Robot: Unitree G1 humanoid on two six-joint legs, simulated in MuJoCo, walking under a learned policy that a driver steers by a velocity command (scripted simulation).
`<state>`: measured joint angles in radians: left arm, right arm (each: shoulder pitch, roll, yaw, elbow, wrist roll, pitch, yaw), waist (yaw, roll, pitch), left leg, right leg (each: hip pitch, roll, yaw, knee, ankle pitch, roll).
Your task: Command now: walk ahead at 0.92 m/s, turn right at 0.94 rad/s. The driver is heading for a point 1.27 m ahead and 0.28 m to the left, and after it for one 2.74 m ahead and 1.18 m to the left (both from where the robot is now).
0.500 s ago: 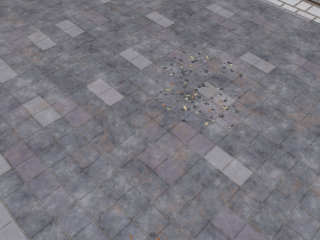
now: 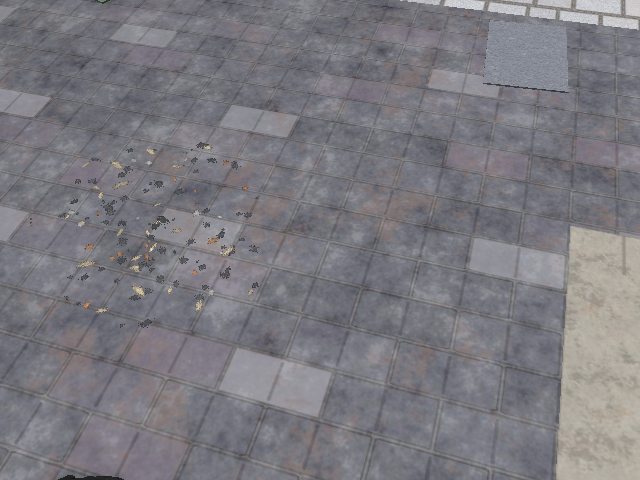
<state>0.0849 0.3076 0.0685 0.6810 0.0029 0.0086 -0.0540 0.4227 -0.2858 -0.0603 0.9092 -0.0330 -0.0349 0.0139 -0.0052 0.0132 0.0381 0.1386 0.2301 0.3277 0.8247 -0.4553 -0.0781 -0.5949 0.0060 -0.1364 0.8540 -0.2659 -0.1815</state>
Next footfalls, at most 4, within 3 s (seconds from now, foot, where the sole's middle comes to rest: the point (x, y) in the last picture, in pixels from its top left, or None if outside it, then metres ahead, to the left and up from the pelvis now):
0.46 left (370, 410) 0.61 -0.05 -0.72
0.88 right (419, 251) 1.03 -0.20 -0.72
1.32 left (272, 188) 1.27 0.19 -0.72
1.72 right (216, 120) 1.57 0.37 -0.72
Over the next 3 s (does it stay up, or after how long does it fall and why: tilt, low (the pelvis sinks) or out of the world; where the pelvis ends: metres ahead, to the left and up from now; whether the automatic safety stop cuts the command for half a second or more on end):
stays up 1.47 0.39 0.06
